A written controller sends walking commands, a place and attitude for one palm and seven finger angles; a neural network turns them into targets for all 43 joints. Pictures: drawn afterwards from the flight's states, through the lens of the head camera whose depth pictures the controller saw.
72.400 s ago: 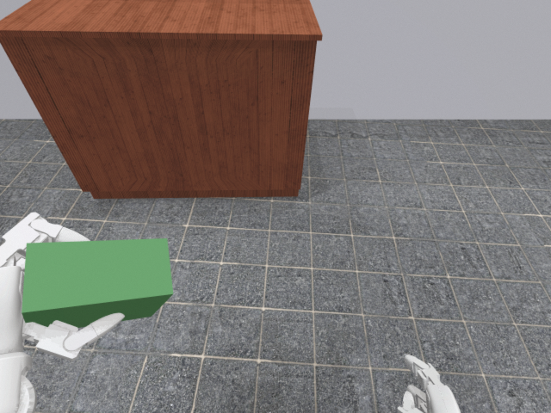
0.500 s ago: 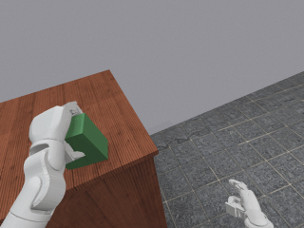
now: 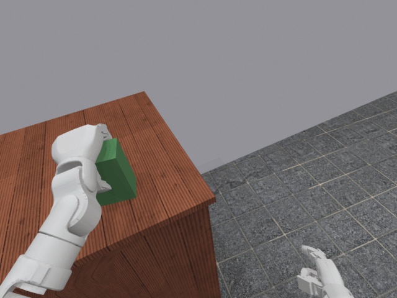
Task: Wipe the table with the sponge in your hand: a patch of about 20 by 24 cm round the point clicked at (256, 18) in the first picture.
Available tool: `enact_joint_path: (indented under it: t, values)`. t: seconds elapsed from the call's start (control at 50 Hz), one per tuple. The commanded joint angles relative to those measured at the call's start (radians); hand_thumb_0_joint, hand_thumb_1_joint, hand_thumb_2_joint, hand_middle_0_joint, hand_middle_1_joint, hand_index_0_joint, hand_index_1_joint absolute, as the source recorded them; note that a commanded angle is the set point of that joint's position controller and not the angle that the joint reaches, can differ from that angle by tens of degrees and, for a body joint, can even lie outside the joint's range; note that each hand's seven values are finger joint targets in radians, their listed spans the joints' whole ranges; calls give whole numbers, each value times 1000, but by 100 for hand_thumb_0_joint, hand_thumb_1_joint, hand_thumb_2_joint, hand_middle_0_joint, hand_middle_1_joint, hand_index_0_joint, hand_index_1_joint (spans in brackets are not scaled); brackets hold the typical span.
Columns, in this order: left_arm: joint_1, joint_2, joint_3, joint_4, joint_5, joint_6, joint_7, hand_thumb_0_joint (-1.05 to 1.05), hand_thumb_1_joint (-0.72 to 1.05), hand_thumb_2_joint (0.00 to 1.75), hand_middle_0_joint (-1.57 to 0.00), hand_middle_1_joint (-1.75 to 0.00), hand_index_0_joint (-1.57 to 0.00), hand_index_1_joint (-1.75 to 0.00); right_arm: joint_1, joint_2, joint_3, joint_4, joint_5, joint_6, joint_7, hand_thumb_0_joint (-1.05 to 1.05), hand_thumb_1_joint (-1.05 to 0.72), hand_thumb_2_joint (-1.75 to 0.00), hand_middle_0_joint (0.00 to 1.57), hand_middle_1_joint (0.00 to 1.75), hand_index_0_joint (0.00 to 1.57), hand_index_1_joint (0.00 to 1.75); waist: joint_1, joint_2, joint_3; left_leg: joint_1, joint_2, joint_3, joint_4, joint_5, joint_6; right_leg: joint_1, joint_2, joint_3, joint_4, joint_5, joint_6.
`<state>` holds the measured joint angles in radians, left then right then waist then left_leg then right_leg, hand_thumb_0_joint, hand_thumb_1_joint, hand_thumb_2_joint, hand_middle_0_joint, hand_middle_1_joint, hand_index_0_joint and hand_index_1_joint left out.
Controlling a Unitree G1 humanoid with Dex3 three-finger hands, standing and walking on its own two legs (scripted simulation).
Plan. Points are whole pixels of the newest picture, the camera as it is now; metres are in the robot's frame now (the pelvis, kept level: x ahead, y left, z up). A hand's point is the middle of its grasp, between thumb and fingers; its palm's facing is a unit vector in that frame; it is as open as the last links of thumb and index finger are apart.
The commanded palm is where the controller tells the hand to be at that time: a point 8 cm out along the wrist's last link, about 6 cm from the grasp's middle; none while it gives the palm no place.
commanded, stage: wipe forward along the middle lane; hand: left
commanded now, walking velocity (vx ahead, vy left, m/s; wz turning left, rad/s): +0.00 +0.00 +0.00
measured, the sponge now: (105, 182) +0.32 +0.24 +0.11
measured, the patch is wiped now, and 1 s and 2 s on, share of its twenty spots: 1.00 1.00 1.00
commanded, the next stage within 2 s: slide back across to the first lane in 1.44 s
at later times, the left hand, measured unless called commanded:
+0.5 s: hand (98, 148) +0.36 +0.26 +0.16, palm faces +0.06 -0.06 -1.00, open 10.3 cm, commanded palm +0.33 +0.27 +0.19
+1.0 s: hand (96, 136) +0.40 +0.28 +0.17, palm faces -0.02 -0.03 -1.00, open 10.3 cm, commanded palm +0.38 +0.30 +0.19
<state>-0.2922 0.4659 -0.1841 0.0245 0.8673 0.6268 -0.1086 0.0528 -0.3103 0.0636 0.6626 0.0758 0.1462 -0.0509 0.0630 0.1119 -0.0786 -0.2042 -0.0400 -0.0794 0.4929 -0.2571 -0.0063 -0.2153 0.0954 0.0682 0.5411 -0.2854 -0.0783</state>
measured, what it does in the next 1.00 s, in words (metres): stands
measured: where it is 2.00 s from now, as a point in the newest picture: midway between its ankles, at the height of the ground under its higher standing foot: outside the picture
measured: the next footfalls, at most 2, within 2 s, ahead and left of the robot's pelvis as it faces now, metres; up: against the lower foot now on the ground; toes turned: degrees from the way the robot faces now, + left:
none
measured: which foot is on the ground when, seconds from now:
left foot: down 0.00-1.00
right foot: down 0.00-1.00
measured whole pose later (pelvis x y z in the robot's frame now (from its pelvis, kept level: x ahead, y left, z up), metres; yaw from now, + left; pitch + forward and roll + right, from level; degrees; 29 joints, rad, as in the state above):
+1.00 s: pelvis +0.01 +0.00 +0.00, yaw +1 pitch +2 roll +1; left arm -0.69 0.52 -0.13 0.67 0.94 0.39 -0.11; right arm 0.18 -0.32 0.06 0.70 0.07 0.14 -0.05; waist 0.00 0.09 -0.09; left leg -0.28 -0.03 -0.10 0.48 -0.25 0.01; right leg -0.26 0.10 0.04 0.49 -0.26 -0.09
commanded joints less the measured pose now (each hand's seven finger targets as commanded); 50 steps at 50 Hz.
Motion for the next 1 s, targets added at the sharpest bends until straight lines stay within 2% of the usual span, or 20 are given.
enact_joint_path:
  t: [0.0,0.02,0.08,0.12,0.26,0.28,0.32,0.34,0.38,0.44,0.48,0.52,0.58,0.64,0.68,0.72,0.8,0.88,0.94,0.98]
  values:
    - [-269,193,82,90,40,2,22,0,10,130,-120,-160,-120,-160,-232,-81,-32,-175,4,-57,-13,0,-90,-90,20,30,20,30,-2,-202,-36,-67,-8,57,-75,34,52,37,-74,41,-161,17,43]
    - [-306,149,36,97,47,0,19,0,10,130,-120,-160,-120,-160,-233,-78,-30,-172,5,-58,-13,0,-90,-90,20,30,20,30,-10,-183,-41,-61,-10,59,-75,38,53,32,-74,29,-159,27,41]
    - [-302,162,50,138,57,0,20,0,10,130,-120,-160,-120,-160,-217,-82,-33,-165,5,-58,-7,0,-90,-90,20,30,20,30,-2,-162,-69,-58,-10,58,-81,56,50,53,-73,19,-147,57,36]
    - [-306,116,16,161,57,-2,17,0,10,130,-120,-160,-120,-160,-217,-77,-30,-169,7,-60,-2,0,-90,-90,20,30,20,30,-7,-189,-65,-59,-9,55,-78,64,51,51,-72,7,-147,75,39]
    - [-387,116,-1,273,83,-7,19,0,10,130,-120,-160,-120,-160,-189,-81,-27,-150,7,-62,3,0,-90,-90,20,30,20,30,-19,-208,-67,-60,-10,54,-75,73,52,45,-71,-1,-145,111,39]
    - [-393,132,11,287,89,-8,19,0,10,130,-120,-160,-120,-160,-183,-83,-28,-149,8,-61,4,0,-90,-90,20,30,20,30,-16,-174,-68,-59,-8,52,-84,75,50,45,-71,-2,-142,106,33]
    - [-402,128,9,322,91,-15,21,0,10,130,-120,-160,-120,-160,-177,-81,-27,-146,8,-63,6,0,-90,-90,20,30,20,30,-21,-219,-66,-65,-9,51,-77,77,51,48,-70,-2,-143,120,38]
    - [-415,120,-2,324,92,-19,20,0,10,130,-120,-160,-120,-160,-174,-82,-26,-146,6,-62,6,0,-90,-90,20,30,20,30,-21,-205,-73,-68,-11,53,-75,81,52,54,-73,-3,-141,132,39]
    - [-427,132,11,327,92,-33,21,0,10,130,-120,-160,-120,-160,-162,-81,-27,-148,6,-60,7,0,-90,-90,20,30,20,30,-22,-182,-86,-69,-10,51,-80,90,51,64,-74,-8,-136,144,36]
    - [-418,142,21,358,92,-51,24,0,10,130,-120,-160,-120,-160,-152,-83,-28,-145,4,-60,4,0,-90,-90,20,30,20,30,-23,-217,-78,-75,-14,53,-70,95,54,68,-73,0,-140,166,40]
    - [-447,153,26,370,94,-61,23,0,10,130,-120,-160,-120,-160,-142,-81,-29,-144,6,-57,6,0,-90,-90,20,30,20,30,-28,-186,-78,-78,-10,52,-78,95,52,66,-75,-7,-139,163,38]
    - [-454,152,21,389,97,-70,27,0,10,130,-120,-160,-120,-160,-139,-84,-29,-146,4,-56,3,0,-90,-90,20,30,20,30,-28,-194,-66,-83,-14,52,-77,76,54,57,-73,-3,-148,136,39]
    - [-474,216,67,418,105,-87,32,0,10,130,-120,-160,-120,-160,-121,-91,-33,-137,2,-54,1,0,-90,-90,20,30,20,30,-24,-174,-84,-91,-16,51,-76,87,54,74,-75,11,-146,158,35]
    - [-519,210,50,469,111,-99,33,0,10,130,-120,-160,-120,-160,-108,-94,-33,-129,3,-52,-3,0,-90,-90,20,30,20,30,-36,-190,-73,-100,-16,53,-75,73,55,63,-75,10,-154,142,38]
    - [-549,232,60,485,118,-107,31,0,10,130,-120,-160,-120,-160,-98,-98,-35,-127,2,-48,-5,0,-90,-90,20,30,20,30,-35,-157,-81,-105,-15,49,-84,67,55,62,-77,13,-157,129,33]
    - [-591,220,41,533,121,-117,28,0,10,130,-120,-160,-120,-160,-86,-98,-36,-124,5,-49,-8,0,-90,-90,20,30,20,30,-51,-189,-61,-110,-14,52,-81,49,59,44,-78,7,-168,103,39]
    - [-619,286,87,581,125,-166,27,0,10,130,-120,-160,-120,-160,-45,-105,-43,-115,1,-53,-13,0,-90,-90,20,30,20,30,-47,-201,-122,-127,-21,52,-67,69,64,92,-84,25,-159,154,43]
    - [-638,292,92,596,123,-211,23,0,10,130,-120,-160,-120,-160,-21,-106,-46,-116,1,-47,-10,0,-90,-90,20,30,20,30,-51,-172,-134,-136,-21,52,-65,101,65,107,-85,24,-152,232,41]
    - [-647,309,98,637,129,-232,31,0,10,130,-120,-160,-120,-160,-2,-113,-49,-111,-1,-45,-10,0,-90,-90,20,30,20,30,-56,-183,-112,-146,-24,53,-61,82,68,88,-81,26,-162,211,43]
    - [-638,345,133,640,128,-252,33,0,10,130,-120,-160,-120,-160,10,-116,-53,-108,-2,-43,-9,0,-90,-90,20,30,20,30,-49,-184,-149,-151,-25,50,-60,111,67,121,-83,28,-149,265,41]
